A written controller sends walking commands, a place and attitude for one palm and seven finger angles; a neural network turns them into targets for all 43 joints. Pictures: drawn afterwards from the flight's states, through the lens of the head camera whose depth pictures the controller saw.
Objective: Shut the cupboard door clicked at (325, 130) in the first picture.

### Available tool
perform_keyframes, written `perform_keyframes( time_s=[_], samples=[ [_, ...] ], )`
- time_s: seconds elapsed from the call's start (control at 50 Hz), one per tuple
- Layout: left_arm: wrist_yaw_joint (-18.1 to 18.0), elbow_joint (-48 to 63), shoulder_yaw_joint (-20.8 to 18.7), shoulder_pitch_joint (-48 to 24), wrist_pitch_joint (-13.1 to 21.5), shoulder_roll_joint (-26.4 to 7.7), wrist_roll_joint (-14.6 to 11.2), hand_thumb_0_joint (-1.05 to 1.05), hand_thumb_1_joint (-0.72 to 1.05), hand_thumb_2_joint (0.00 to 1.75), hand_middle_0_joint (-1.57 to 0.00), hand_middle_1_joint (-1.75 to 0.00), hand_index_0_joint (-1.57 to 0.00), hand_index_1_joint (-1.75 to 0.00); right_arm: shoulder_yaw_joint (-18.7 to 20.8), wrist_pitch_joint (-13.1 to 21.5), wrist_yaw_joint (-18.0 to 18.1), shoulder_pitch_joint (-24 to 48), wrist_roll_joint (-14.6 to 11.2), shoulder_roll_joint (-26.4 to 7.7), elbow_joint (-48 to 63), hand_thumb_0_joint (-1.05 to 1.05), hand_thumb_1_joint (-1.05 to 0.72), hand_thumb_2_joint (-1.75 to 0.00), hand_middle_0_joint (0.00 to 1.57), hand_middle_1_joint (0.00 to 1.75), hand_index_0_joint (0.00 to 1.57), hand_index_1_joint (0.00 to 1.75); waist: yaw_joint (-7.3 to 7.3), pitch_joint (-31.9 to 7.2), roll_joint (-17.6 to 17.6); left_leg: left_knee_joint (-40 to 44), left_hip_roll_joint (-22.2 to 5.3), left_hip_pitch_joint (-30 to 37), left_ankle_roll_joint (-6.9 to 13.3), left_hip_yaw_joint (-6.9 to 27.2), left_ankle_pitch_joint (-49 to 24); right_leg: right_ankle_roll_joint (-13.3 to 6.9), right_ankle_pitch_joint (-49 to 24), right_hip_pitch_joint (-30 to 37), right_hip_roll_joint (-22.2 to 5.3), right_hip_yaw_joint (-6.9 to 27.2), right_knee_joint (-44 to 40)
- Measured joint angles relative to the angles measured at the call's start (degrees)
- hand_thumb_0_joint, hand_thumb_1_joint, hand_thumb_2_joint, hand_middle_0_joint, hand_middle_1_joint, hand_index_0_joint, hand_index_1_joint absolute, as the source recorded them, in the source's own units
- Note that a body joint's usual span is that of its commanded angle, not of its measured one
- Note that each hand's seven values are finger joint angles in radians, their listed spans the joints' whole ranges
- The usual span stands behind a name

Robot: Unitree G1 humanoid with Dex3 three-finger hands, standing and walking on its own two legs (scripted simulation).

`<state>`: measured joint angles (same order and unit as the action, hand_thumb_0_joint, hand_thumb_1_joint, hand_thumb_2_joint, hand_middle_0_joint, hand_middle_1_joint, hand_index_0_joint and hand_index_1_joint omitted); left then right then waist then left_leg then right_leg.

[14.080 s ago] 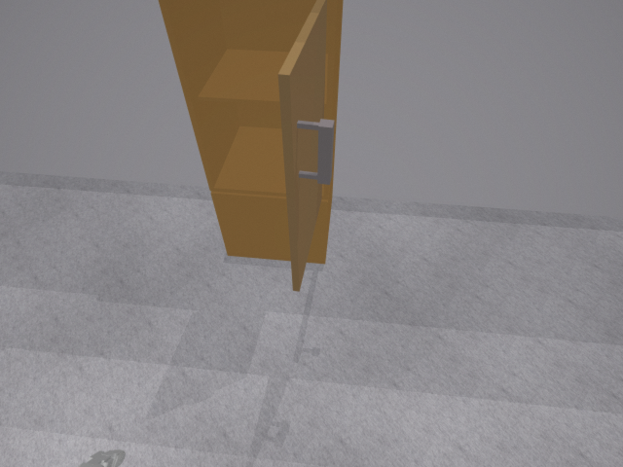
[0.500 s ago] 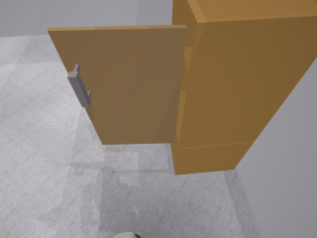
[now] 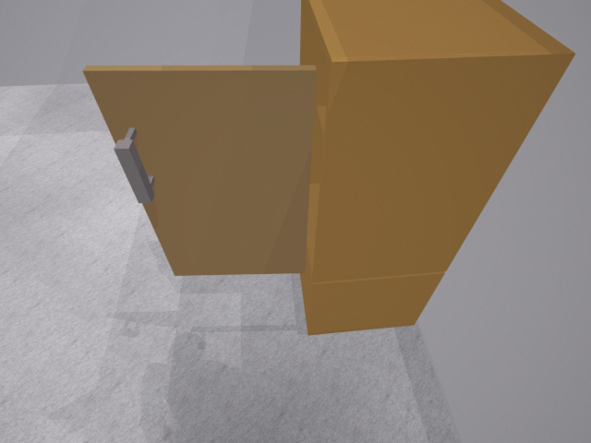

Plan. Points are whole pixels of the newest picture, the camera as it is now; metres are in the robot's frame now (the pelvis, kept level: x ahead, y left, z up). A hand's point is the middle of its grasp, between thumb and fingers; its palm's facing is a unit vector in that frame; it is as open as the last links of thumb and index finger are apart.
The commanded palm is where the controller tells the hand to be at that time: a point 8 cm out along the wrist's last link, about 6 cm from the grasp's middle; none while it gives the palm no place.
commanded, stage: come to a stop and stand still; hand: left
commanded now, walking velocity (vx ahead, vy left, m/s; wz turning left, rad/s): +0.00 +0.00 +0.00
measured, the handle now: (139, 165) +0.56 +0.34 +0.04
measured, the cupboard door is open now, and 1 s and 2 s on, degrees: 86 86 86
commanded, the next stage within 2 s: look again from close up in 0.06 s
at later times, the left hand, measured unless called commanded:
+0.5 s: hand out of the picture +0.01 +0.20 -0.18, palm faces +0.04 -0.98 -0.20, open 7.3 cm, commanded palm none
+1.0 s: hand out of the picture +0.02 +0.21 -0.19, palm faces +0.10 -0.98 -0.18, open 7.3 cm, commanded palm none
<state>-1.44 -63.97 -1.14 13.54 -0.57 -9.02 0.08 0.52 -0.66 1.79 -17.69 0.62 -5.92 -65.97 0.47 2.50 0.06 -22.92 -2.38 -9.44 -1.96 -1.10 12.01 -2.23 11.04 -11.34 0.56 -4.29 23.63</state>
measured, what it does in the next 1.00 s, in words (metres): shifts its weight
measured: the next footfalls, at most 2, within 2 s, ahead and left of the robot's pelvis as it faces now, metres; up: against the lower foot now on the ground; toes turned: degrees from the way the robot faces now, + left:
right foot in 1.36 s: +0.20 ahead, -0.06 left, +0.00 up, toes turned -1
left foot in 1.76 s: +0.18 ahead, +0.20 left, +0.00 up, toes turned +5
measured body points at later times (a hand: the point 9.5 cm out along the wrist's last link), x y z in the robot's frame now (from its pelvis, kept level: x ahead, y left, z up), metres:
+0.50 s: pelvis +0.01 +0.03 -0.01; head +0.00 +0.02 +0.44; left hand +0.01 +0.25 -0.16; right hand +0.01 -0.19 -0.17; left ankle +0.00 +0.14 -0.74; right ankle +0.02 -0.09 -0.74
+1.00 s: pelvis +0.04 +0.04 -0.01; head +0.05 +0.04 +0.44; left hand +0.02 +0.26 -0.17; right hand +0.04 -0.19 -0.17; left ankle +0.01 +0.14 -0.74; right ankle +0.02 -0.09 -0.74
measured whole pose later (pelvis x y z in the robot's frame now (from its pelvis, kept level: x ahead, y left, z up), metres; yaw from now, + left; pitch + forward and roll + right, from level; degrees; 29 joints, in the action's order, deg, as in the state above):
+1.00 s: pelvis +0.04 +0.04 -0.01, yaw +3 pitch +0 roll -1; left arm -0.9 -60.6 -1.6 18.5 0.7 -8.5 1.3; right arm -0.2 0.1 0.5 -18.7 1.2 -9.8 -61.9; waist 0.4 1.1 0.4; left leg -34.4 -0.1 -13.6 1.1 -1.6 20.6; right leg 0.6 19.4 -13.1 -3.1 -5.5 32.9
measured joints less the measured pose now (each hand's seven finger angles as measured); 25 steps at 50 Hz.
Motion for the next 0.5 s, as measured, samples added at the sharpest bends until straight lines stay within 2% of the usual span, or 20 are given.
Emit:
perform_keyframes(
  time_s=[0.16, 0.2, 0.26, 0.32, 0.5],
  samples=[
    [-0.05, -1.63, 0.19, 3.81, 0.08, 2.41, 0.1, 0.0, 0.92, 0.9, -0.2, -0.3, -0.2, -0.3, 0.03, 0.47, 0.16, -0.45, -0.06, 0.5, 0.67, 0.01, -0.91, -0.9, 0.2, 0.3, 0.2, 0.3, 0.05, -0.35, 0.4, -0.22, -0.25, -0.29, 0.0, -0.43, 0.25, -0.07, -0.07, -0.33, 0.27, 0.42, -0.07],
    [-0.75, -1.44, 0.83, 4.64, 1.14, 3.28, 0.52, 0.0, 0.91, 0.9, -0.2, -0.3, -0.2, -0.3, 0.01, 0.4, -0.31, -0.28, -0.11, -0.26, 1.55, 0.01, -0.91, -0.9, 0.2, 0.3, 0.2, 0.3, 0.2, -0.28, 1.3, -3.73, -0.79, -2.33, 0.18, -0.2, 2.38, 0.06, -0.01, -1.08, 0.77, 0.26, 0.52],
    [-0.7, -0.84, 1.28, 6.11, 1.83, 4.01, 0.81, 0.0, 0.91, 0.9, -0.21, -0.3, -0.2, -0.3, 0.22, 0.67, -0.65, -0.58, 0.06, -1.48, 3.83, 0.01, -0.91, -0.9, 0.2, 0.3, 0.2, 0.3, -0.53, -0.87, 2.25, -7.19, -0.59, -4.01, 0.73, 0.32, 3.43, 0.21, 1.52, -2.39, 0.65, 0.18, 3.38],
    [-0.49, -0.59, 1.37, 6.32, 1.65, 3.76, 0.75, 0.0, 0.91, 0.9, -0.21, -0.3, -0.2, -0.3, -0.01, 1.28, -0.54, -1.22, 0.27, -2.03, 5.1, 0.01, -0.91, -0.9, 0.2, 0.3, 0.2, 0.3, -0.87, -1.77, 1.99, -7.92, 0.45, -3.83, 1.21, 0.1, 4.54, 0.87, 3.01, -2.77, -0.45, 0.42, 5.41],
    [-0.23, 1.21, 1.16, 4.1, 1.74, 1.18, 0.48, 0.01, 0.91, 0.9, -0.2, -0.3, -0.2, -0.3, -1.18, 2.2, -0.31, -1.57, 0.25, -2.51, 4.87, 0.02, -0.92, -0.9, 0.2, 0.3, 0.2, 0.3, -0.3, -2.66, 1.14, -5.03, 2.39, -1.75, 2.45, -0.75, 3.69, 2.18, 3.28, -1.93, -2.32, 1.3, 5.09]
  ],
)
